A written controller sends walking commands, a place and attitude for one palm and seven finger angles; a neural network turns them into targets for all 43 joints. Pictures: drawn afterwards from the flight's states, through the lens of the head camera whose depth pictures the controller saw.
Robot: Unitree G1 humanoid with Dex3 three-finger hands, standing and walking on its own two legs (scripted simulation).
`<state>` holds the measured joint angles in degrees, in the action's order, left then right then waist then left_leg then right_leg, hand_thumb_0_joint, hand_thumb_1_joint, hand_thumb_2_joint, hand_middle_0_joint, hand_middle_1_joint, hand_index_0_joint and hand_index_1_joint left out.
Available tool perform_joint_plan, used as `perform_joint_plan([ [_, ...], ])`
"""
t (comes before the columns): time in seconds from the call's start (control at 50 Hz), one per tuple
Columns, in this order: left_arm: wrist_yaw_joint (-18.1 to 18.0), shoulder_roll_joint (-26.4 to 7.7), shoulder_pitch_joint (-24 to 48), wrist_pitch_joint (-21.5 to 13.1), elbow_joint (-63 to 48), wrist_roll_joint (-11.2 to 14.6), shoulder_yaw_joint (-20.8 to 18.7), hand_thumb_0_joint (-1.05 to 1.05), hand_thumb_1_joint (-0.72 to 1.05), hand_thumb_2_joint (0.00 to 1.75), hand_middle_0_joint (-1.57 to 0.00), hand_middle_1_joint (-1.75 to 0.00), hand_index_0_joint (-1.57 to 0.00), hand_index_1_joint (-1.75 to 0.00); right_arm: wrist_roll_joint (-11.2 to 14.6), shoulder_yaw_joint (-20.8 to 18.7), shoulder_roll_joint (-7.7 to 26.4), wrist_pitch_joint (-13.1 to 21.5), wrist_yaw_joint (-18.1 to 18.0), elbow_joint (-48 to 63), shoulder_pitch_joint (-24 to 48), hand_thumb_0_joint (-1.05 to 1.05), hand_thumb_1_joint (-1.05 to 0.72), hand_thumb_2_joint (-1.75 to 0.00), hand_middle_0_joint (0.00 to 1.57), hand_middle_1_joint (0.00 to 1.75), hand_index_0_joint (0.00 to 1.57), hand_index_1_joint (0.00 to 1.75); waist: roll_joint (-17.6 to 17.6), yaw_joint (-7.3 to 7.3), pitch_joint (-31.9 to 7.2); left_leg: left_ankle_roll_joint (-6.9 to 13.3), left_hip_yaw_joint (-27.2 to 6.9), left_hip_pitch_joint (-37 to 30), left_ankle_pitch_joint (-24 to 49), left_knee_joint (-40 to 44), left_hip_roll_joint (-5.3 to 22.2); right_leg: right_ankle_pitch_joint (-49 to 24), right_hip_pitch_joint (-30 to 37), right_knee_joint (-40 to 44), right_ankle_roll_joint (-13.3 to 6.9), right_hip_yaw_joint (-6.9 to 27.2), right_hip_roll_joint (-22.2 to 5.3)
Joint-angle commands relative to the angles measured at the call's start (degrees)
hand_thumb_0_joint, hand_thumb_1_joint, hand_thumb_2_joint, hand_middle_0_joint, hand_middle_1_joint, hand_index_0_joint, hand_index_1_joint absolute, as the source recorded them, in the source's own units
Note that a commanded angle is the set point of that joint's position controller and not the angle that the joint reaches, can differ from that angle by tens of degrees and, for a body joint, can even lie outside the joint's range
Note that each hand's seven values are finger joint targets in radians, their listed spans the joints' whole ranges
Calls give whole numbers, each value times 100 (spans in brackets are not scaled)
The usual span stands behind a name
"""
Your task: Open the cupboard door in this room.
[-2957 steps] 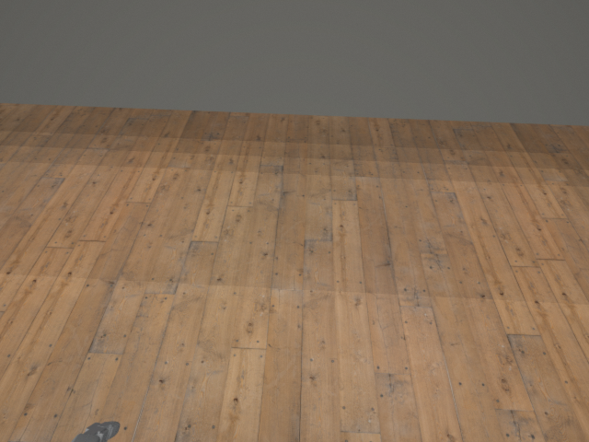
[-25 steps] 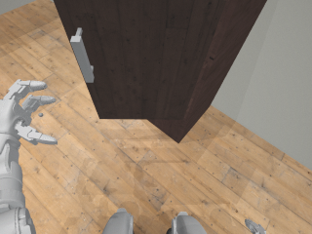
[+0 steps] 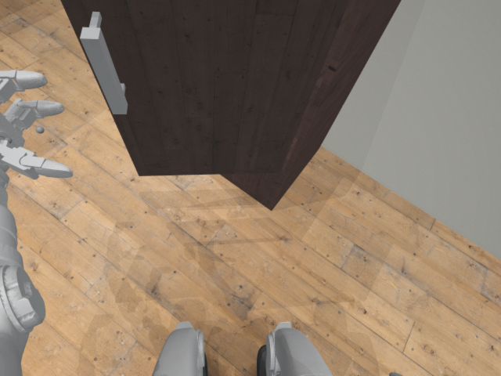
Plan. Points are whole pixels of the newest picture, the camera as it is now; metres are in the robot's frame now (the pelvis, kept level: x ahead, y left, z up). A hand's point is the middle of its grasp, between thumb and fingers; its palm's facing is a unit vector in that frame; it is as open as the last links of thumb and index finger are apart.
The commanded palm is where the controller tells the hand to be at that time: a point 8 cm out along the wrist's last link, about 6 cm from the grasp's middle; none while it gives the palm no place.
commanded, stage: move the hooked fingers beside the handle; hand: left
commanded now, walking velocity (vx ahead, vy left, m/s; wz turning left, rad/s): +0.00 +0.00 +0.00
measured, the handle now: (109, 67) +0.60 +0.23 +0.06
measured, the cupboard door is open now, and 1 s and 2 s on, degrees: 41 41 41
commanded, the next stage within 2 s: slide the fingers in behind the handle in 1.36 s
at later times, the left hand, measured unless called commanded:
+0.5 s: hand (54, 84) +0.54 +0.29 +0.07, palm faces +0.05 -1.00 -0.01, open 13.9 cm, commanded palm +0.54 +0.32 +0.06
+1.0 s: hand (47, 86) +0.54 +0.30 +0.07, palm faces +0.05 -1.00 -0.01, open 13.9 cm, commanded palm +0.53 +0.32 +0.06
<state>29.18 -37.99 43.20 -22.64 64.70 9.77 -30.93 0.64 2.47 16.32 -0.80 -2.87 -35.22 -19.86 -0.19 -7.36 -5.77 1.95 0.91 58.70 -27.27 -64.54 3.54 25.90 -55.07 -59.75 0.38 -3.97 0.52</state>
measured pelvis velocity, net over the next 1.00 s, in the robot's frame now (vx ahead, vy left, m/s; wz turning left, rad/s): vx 0.01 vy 0.01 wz -0.03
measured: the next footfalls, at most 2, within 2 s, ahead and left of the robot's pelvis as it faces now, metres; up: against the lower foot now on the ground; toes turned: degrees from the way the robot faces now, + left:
none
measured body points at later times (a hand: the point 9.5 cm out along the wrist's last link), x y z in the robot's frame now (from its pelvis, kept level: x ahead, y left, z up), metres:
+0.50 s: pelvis +0.00 +0.00 -0.02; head +0.18 +0.04 +0.39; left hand +0.53 +0.35 +0.07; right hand -0.02 -0.27 -0.11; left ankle +0.03 +0.09 -0.65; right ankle +0.02 -0.13 -0.65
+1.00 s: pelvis +0.01 +0.01 -0.01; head +0.19 +0.05 +0.40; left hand +0.53 +0.36 +0.07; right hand +0.00 -0.26 -0.10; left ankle +0.03 +0.09 -0.65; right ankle +0.02 -0.13 -0.65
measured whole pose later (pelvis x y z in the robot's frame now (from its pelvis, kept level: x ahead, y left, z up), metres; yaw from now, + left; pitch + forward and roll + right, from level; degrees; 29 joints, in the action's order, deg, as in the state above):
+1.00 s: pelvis +0.01 +0.01 -0.01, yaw -2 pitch +27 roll -7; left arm 27.9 -48.1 56.0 -18.1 69.7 4.4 -33.1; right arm -0.6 4.3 16.2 -5.7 -1.1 -33.8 -22.5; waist -1.2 -12.1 -5.0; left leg 2.3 -0.6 65.7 -28.8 -67.1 4.8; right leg 25.8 -60.5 -59.2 0.8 -5.1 2.0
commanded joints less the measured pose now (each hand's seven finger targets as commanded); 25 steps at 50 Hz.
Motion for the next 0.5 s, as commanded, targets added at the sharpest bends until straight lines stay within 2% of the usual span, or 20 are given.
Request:
perform_joint_plan([
  [0.0,-53,-1940,2374,-345,-1118,60,-206,0,-50,30,-30,-120,-30,-120,-26,-410,1179,37,-81,290,-864,0,-90,-90,20,30,20,30,-1157,-28,-2666,-93,-576,-2662,2303,772,-64,-1199,301,593,-181,82,227],
  [0.02,-67,-1902,2410,-316,-1007,58,-185,0,-50,30,-30,-120,-30,-120,-28,-403,1173,18,-70,292,-887,0,-90,-90,20,30,20,30,-1035,-48,-2638,-78,-568,-2545,2207,756,-71,-1167,343,600,-165,82,231],
  [0.06,-82,-1970,2655,-279,-875,-34,-112,0,-50,30,-30,-120,-30,-120,-34,-375,1199,-24,-84,255,-951,0,-90,-90,20,30,20,30,-1098,-137,-2576,-81,-605,-2544,2188,739,-48,-1103,149,570,-171,67,240],
  [0.08,-102,-1901,2855,-244,-816,-45,-18,0,-50,30,-30,-120,-30,-120,-38,-365,1197,-30,-81,240,-951,0,-90,-90,20,30,20,30,-1129,-211,-2521,-73,-621,-2470,2064,718,-55,-1040,78,573,-160,69,236],
  [0.1,-135,-2054,2904,-217,-711,-91,-96,0,-50,30,-30,-120,-30,-120,-43,-356,1221,-48,-87,232,-973,0,-90,-90,20,30,20,30,-1104,-207,-2468,-68,-627,-2373,1917,710,-52,-952,54,583,-164,74,233],
  [0.12,-160,-2069,3026,-179,-608,-115,-51,0,-50,30,-30,-120,-30,-120,-40,-337,1230,-58,-91,232,-984,0,-90,-90,20,30,20,30,-1036,-295,-2420,-42,-619,-2243,1795,686,-57,-905,26,584,-150,81,236],
  [0.16,-184,-2437,3296,-181,-592,-196,-208,0,-50,30,-30,-120,-30,-120,-58,-305,1273,-76,-117,230,-1060,0,-90,-90,20,30,20,30,-1109,-316,-2620,-37,-626,-2216,1905,603,-49,-981,42,514,-154,92,243],
  [0.18,-197,-2442,3437,-174,-605,-227,-149,0,-50,30,-30,-120,-30,-120,-65,-292,1267,-86,-117,227,-1069,0,-90,-90,20,30,20,30,-1242,-350,-2692,-40,-639,-2261,1970,564,-49,-1003,-20,497,-154,95,237],
  [0.22,-223,-2688,3494,-172,-627,-295,-291,0,-50,30,-30,-120,-30,-120,-97,-278,1279,-110,-98,226,-1142,0,-90,-90,20,30,20,30,-1405,-309,-2920,-62,-672,-2364,2230,489,-34,-1122,-13,427,-165,74,239],
  [0.24,-198,-2558,3484,-170,-587,-289,-193,0,-50,30,-30,-120,-30,-120,-94,-277,1255,-124,-84,249,-1184,0,-90,-90,20,30,20,30,-1457,-335,-2968,-65,-672,-2466,2404,455,-30,-1197,-78,402,-176,67,262],
  [0.26,-191,-2608,3531,-136,-560,-333,-187,0,-50,30,-30,-120,-30,-120,-100,-267,1276,-154,-74,231,-1210,0,-90,-90,20,30,20,30,-1485,-361,-3006,-75,-685,-2512,2407,445,-4,-1180,-154,412,-161,64,267],
  [0.28,-182,-2569,3627,-72,-420,-340,-132,0,-50,30,-30,-120,-30,-120,-99,-245,1269,-171,-66,224,-1222,0,-90,-90,20,30,20,30,-1485,-417,-2916,-71,-694,-2416,2387,427,-6,-1187,-188,407,-153,48,264],
  [0.3,-180,-2671,3575,21,-161,-356,-194,0,-50,30,-30,-120,-30,-120,-82,-220,1282,-188,-67,257,-1220,0,-90,-90,20,30,20,30,-1297,-440,-2716,-36,-663,-2142,2181,403,-5,-1118,-151,436,-138,61,275],
  [0.32,-185,-2854,3677,91,-121,-391,-247,0,-50,30,-30,-120,-30,-120,-80,-195,1308,-208,-87,269,-1237,0,-90,-90,20,30,20,30,-1171,-488,-2692,6,-637,-1915,2110,361,-12,-1150,-49,423,-119,82,275],
  [0.36,-185,-3197,3957,107,-312,-487,-357,0,-50,30,-30,-120,-30,-120,-104,-155,1307,-231,-93,297,-1302,0,-90,-90,20,30,20,30,-1539,-434,-3080,-4,-618,-2007,2339,274,-16,-1302,28,328,-132,93,277],
  [0.44,-195,-3260,4060,133,-261,-554,-369,0,-50,30,-30,-120,-30,-120,-120,-141,1292,-279,-61,297,-1419,0,-90,-90,20,30,20,30,-1473,-545,-3166,7,-668,-2055,2638,149,17,-1484,-68,269,-130,57,322],
  [0.46,-192,-3391,4155,143,-312,-582,-418,0,-50,30,-30,-120,-30,-120,-131,-123,1305,-299,-51,291,-1446,0,-90,-90,20,30,20,30,-1700,-520,-3240,-14,-661,-2112,2747,138,28,-1536,-72,263,-127,60,316],
  [0.48,-186,-3325,4147,190,-221,-611,-338,0,-50,30,-30,-120,-30,-120,-125,-122,1303,-323,-40,272,-1474,0,-90,-90,20,30,20,30,-1715,-564,-3187,-21,-681,-2177,2756,145,41,-1498,-174,284,-129,41,327],
])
